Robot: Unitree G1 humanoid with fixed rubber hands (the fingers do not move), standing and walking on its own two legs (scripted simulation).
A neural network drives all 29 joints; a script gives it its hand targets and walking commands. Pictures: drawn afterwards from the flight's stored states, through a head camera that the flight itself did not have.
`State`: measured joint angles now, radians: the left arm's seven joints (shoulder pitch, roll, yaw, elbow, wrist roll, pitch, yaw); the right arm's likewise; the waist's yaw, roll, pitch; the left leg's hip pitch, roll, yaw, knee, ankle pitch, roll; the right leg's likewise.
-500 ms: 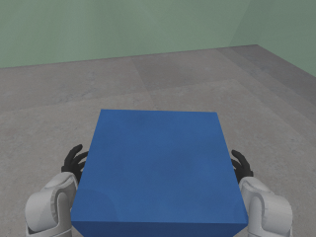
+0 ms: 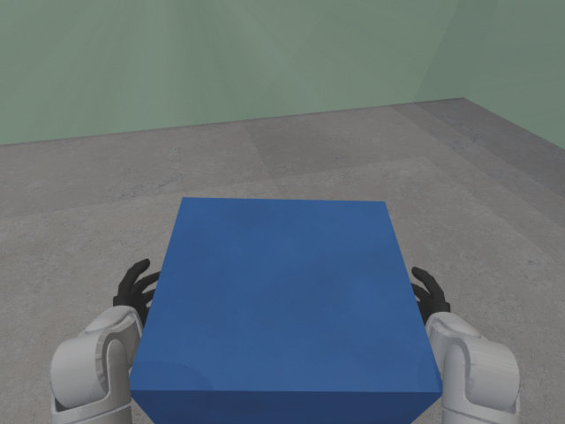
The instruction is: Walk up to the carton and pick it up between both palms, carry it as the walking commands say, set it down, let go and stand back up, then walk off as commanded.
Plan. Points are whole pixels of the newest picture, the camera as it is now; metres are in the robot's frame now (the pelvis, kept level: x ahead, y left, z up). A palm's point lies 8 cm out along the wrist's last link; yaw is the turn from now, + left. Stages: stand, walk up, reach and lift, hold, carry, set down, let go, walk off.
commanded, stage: carry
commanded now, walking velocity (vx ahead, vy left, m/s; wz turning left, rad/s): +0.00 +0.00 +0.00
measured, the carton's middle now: (281, 327) +0.27 +0.01 +0.03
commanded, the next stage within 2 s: hold in 1.20 s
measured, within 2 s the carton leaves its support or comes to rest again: neither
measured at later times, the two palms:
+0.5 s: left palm (152, 304) +0.27 +0.18 +0.08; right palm (428, 302) +0.28 -0.20 +0.09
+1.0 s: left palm (162, 287) +0.30 +0.18 +0.09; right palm (427, 293) +0.30 -0.21 +0.08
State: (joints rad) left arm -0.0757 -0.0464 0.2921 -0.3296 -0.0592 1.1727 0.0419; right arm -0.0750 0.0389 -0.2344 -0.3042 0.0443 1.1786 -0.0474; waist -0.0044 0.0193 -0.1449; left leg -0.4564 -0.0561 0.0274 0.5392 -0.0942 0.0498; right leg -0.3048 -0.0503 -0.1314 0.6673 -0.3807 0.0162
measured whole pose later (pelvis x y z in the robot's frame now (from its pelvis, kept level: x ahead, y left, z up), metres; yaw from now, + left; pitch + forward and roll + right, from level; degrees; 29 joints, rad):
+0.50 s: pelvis +0.01 -0.01 +0.00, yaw +0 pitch +0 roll +0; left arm -0.15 -0.05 0.30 -0.26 -0.05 1.14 0.06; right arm -0.16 0.02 -0.25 -0.23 0.04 1.15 -0.05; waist 0.00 -0.03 -0.08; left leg -0.46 -0.06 0.03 0.54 -0.09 0.06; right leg -0.31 -0.05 -0.13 0.67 -0.37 -0.01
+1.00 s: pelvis +0.02 -0.02 +0.00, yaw +0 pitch +1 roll +0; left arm -0.20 -0.04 0.31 -0.22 -0.05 1.09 0.06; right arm -0.21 0.01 -0.27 -0.19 0.04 1.10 -0.04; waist 0.00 0.01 -0.05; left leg -0.46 -0.06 0.03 0.54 -0.10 0.06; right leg -0.30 -0.05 -0.13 0.67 -0.38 -0.01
